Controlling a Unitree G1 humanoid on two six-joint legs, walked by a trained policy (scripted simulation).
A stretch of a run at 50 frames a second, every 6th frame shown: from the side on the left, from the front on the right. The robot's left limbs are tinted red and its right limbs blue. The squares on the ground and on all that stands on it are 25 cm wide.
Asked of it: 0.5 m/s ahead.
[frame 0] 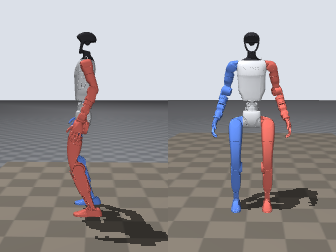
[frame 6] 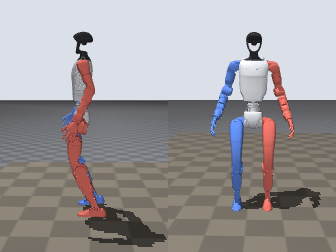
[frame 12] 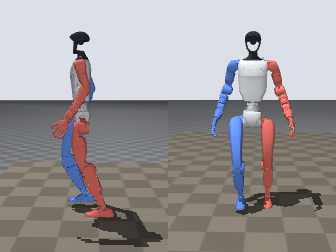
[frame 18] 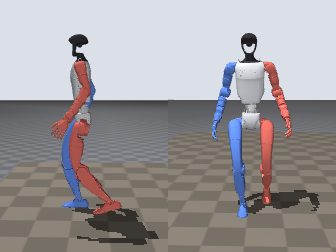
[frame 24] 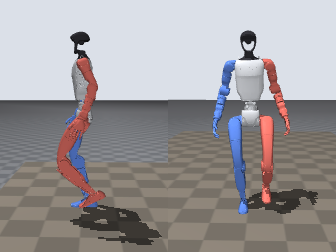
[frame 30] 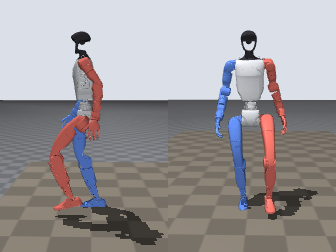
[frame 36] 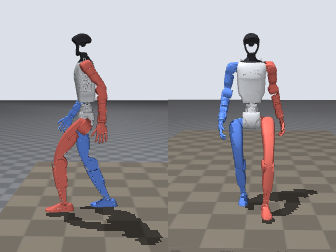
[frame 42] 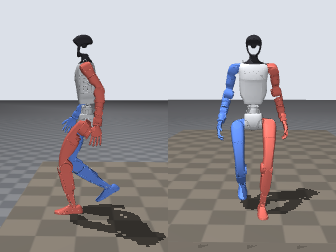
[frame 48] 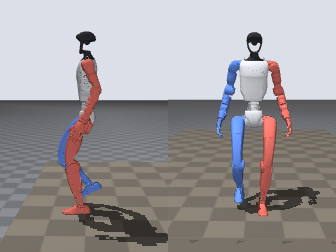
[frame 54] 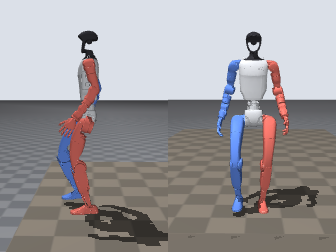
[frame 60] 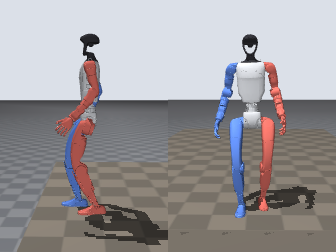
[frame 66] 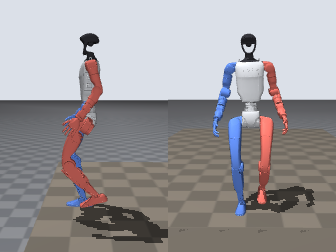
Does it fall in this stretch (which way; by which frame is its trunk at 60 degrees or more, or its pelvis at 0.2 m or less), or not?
no
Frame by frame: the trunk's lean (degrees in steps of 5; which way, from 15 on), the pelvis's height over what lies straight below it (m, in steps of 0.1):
0: 5, 0.8
6: 0, 0.8
12: 0, 0.8
18: 5, 0.8
24: 5, 0.8
30: 5, 0.8
36: 5, 0.8
42: 5, 0.7
48: 0, 0.8
54: 0, 0.8
60: 0, 0.8
66: 0, 0.8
